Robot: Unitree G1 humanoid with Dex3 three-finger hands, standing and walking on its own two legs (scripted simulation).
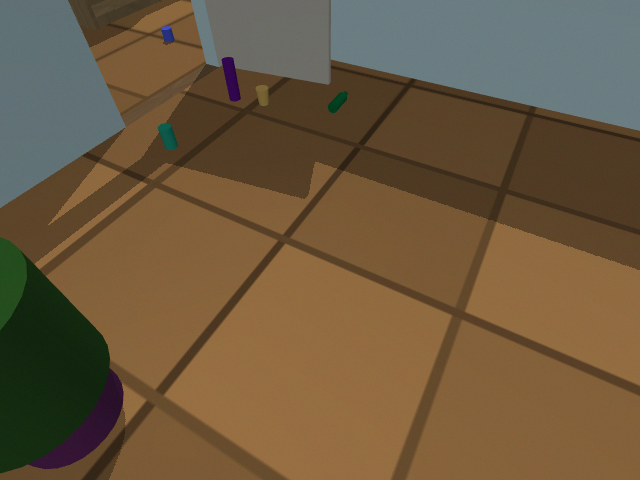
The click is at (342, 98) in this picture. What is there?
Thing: lying bottle
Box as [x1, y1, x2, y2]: [328, 91, 347, 112]
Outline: 346,91 343,93 340,92 328,105 328,109 331,112 334,112 346,99
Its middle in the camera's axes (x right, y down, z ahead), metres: +0.11 -0.84 +2.36
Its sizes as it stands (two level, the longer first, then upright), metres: 0.200 0.061 0.061
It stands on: the floor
